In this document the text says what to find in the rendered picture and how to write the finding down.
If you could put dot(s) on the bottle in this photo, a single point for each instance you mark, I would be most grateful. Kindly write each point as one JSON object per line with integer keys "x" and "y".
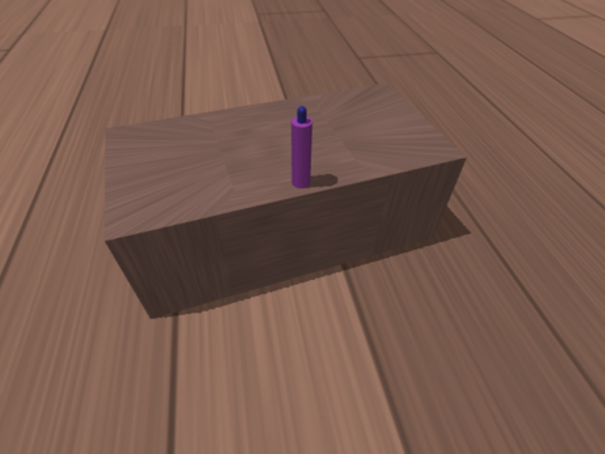
{"x": 301, "y": 143}

